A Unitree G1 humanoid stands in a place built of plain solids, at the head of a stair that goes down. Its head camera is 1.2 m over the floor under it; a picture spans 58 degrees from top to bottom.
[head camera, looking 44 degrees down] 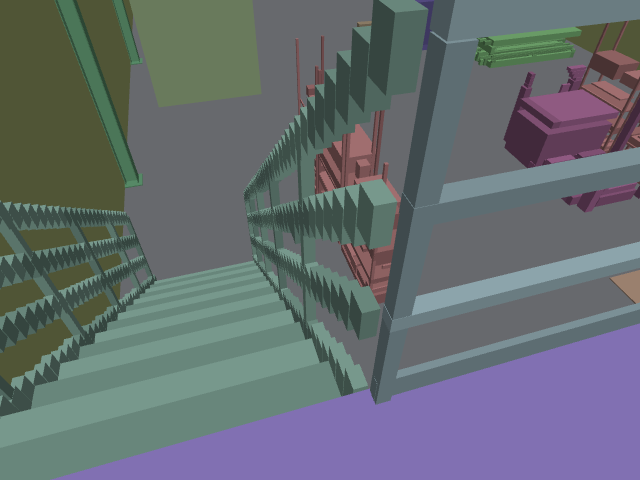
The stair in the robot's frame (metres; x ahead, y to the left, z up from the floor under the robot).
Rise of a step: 0.20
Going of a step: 0.23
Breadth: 1.30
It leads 16 degrees to the left of straight ahead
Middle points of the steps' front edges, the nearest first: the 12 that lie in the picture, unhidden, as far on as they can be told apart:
0.43 0.48 0.00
0.65 0.55 -0.19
0.87 0.61 -0.39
1.10 0.68 -0.59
1.32 0.74 -0.78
1.54 0.81 -0.98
1.76 0.88 -1.17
1.99 0.94 -1.37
2.21 1.01 -1.57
2.43 1.07 -1.76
2.65 1.14 -1.96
2.88 1.20 -2.15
